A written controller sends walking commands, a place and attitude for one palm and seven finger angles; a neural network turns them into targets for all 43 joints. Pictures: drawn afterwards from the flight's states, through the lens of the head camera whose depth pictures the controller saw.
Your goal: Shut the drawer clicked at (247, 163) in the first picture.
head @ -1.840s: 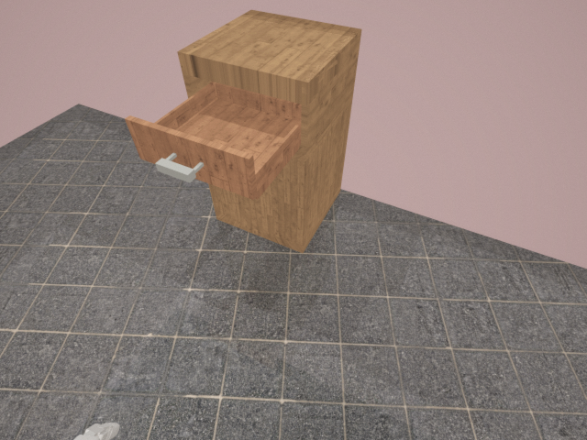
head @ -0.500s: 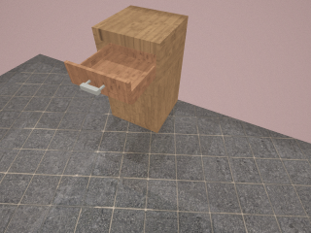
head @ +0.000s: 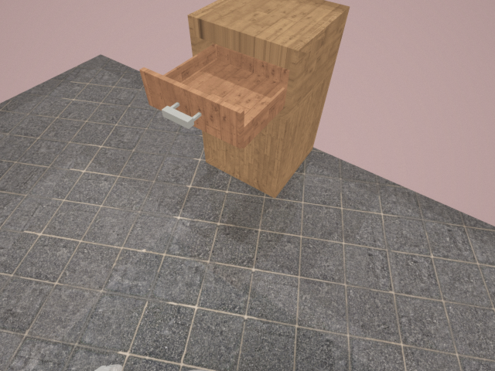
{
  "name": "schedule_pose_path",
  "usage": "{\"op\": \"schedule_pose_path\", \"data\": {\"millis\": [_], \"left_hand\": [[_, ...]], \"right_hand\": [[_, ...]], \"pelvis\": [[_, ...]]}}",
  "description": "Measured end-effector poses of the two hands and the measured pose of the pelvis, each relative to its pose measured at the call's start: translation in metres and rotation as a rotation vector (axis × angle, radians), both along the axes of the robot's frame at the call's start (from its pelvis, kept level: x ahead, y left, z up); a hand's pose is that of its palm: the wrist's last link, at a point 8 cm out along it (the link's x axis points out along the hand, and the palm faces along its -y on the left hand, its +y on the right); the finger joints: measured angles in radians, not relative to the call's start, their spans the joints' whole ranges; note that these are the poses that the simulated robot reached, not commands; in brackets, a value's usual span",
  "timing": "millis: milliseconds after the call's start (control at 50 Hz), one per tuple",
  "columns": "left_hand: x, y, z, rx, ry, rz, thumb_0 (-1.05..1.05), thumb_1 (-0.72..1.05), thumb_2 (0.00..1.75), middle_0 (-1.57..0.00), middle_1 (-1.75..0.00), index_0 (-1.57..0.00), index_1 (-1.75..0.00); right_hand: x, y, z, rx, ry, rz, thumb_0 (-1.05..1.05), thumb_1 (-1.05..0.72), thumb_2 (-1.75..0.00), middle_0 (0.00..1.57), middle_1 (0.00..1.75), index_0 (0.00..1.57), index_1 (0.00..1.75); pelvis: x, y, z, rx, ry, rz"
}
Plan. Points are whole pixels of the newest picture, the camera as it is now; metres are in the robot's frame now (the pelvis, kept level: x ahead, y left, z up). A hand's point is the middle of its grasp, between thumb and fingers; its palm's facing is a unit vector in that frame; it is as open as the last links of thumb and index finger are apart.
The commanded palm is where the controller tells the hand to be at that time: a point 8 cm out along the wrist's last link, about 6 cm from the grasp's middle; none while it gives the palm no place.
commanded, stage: walk to a spot facing it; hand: left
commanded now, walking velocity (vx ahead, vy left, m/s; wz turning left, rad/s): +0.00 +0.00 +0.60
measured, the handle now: (182, 113) +0.85 +0.25 -0.13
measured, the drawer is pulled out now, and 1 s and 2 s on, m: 0.29 0.29 0.29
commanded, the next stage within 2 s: none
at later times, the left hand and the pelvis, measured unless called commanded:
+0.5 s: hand out of the picture +0.04 +0.24 -0.15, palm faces +0.26 -0.93 -0.27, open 7.4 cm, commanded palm none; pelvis -0.01 +0.01 +0.01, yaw +16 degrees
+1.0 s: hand out of the picture -0.11 +0.17 -0.16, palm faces +0.58 -0.76 -0.28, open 7.4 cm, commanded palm none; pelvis -0.01 -0.02 +0.00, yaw +36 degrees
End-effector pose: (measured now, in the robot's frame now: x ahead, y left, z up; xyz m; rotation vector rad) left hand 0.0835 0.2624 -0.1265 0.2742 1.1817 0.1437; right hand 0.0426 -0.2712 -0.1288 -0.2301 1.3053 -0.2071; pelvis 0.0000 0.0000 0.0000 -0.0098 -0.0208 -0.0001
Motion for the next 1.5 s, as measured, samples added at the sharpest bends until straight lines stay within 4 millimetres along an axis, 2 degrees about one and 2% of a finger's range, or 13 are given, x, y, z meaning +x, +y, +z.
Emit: {"op": "schedule_pose_path", "data": {"millis": [120, 300, 420, 580, 680, 800, 920, 1060, 1120, 1180, 1280, 1400, 1500], "left_hand": [[-0.035, 0.019, -0.028, -0.054, 0.047, 0.100, 0.01, 0.90, 0.90, -0.21, -0.30, -0.20, -0.30], [-0.065, 0.033, -0.009, -0.059, 0.081, 0.207, 0.01, 0.91, 0.90, -0.20, -0.30, -0.20, -0.30], [-0.064, 0.031, 0.002, -0.035, 0.025, 0.268, 0.01, 0.91, 0.90, -0.20, -0.30, -0.20, -0.30], [-0.064, 0.006, 0.018, 0.022, -0.092, 0.337, 0.01, 0.91, 0.90, -0.20, -0.30, -0.20, -0.30], [-0.096, -0.017, 0.028, 0.052, -0.087, 0.409, 0.01, 0.91, 0.90, -0.21, -0.30, -0.20, -0.30], [-0.136, -0.039, 0.028, 0.038, -0.032, 0.504, 0.01, 0.90, 0.90, -0.21, -0.30, -0.20, -0.30], [-0.185, -0.055, 0.016, -0.002, 0.036, 0.622, 0.01, 0.90, 0.90, -0.21, -0.30, -0.20, -0.30], [-0.260, -0.056, -0.015, -0.071, 0.140, 0.786, 0.01, 0.90, 0.90, -0.21, -0.30, -0.20, -0.30], [-0.277, -0.049, -0.021, -0.092, 0.194, 0.829, 0.01, 0.90, 0.90, -0.21, -0.30, -0.20, -0.30], [-0.269, -0.035, -0.014, -0.098, 0.172, 0.857, 0.01, 0.91, 0.90, -0.20, -0.30, -0.20, -0.30], [-0.230, -0.005, -0.001, -0.079, 0.070, 0.869, 0.01, 0.91, 0.90, -0.20, -0.30, -0.20, -0.30], [-0.154, 0.034, 0.006, -0.045, -0.032, 0.851, 0.01, 0.91, 0.90, -0.20, -0.30, -0.20, -0.30], [-0.089, 0.062, 0.006, 0.021, -0.151, 0.850, 0.01, 0.91, 0.90, -0.20, -0.30, -0.20, -0.30]], "right_hand": [[0.007, 0.040, -0.007, 0.015, -0.010, 0.062, 0.00, -0.91, -0.89, 0.20, 0.30, 0.20, 0.30], [0.011, 0.070, 0.006, 0.041, 0.016, 0.118, 0.00, -0.90, -0.89, 0.20, 0.30, 0.21, 0.30], [0.028, 0.061, 0.005, 0.041, 0.005, 0.170, 0.00, -0.90, -0.89, 0.20, 0.30, 0.21, 0.30], [0.066, 0.023, -0.010, 0.052, -0.025, 0.263, 0.00, -0.90, -0.89, 0.20, 0.30, 0.21, 0.30], [0.100, 0.008, -0.009, 0.057, -0.047, 0.344, 0.01, -0.91, -0.89, 0.20, 0.30, 0.20, 0.30], [0.131, 0.014, -0.002, 0.066, -0.055, 0.441, 0.00, -0.91, -0.90, 0.20, 0.29, 0.20, 0.30], [0.160, 0.050, -0.002, 0.065, -0.039, 0.572, 0.01, -0.91, -0.90, 0.20, 0.29, 0.20, 0.30], [0.199, 0.135, 0.003, 0.076, -0.143, 0.770, 0.01, -0.91, -0.90, 0.20, 0.29, 0.20, 0.30], [0.205, 0.161, 0.010, 0.086, -0.195, 0.811, 0.00, -0.91, -0.90, 0.20, 0.30, 0.20, 0.30], [0.202, 0.172, 0.017, 0.080, -0.182, 0.826, 0.00, -0.91, -0.89, 0.20, 0.30, 0.20, 0.30], [0.198, 0.176, 0.014, 0.068, -0.084, 0.833, 0.00, -0.90, -0.89, 0.20, 0.30, 0.20, 0.30], [0.210, 0.170, -0.002, 0.051, 0.045, 0.811, 0.00, -0.90, -0.89, 0.20, 0.30, 0.21, 0.30], [0.246, 0.169, -0.026, 0.025, 0.141, 0.824, 0.01, -0.90, -0.89, 0.20, 0.30, 0.21, 0.30]], "pelvis": [[-0.003, 0.023, -0.014, 0.007, 0.003, 0.076], [-0.005, 0.033, 0.005, -0.010, 0.049, 0.150], [-0.006, 0.024, 0.007, -0.014, 0.053, 0.225], [-0.008, -0.011, 0.000, 0.006, 0.052, 0.331], [-0.006, -0.028, 0.003, 0.022, 0.035, 0.400], [-0.002, -0.035, 0.009, 0.049, 0.026, 0.487], [-0.004, -0.029, 0.006, 0.051, 0.032, 0.574], [-0.009, 0.001, -0.010, 0.018, 0.047, 0.673], [-0.007, 0.012, -0.011, 0.022, 0.043, 0.691], [0.002, 0.023, -0.002, 0.010, 0.041, 0.724], [0.025, 0.043, 0.007, -0.003, 0.048, 0.778], [0.069, 0.062, 0.004, 0.002, 0.058, 0.832], [0.115, 0.078, -0.013, 0.003, 0.043, 0.909]]}}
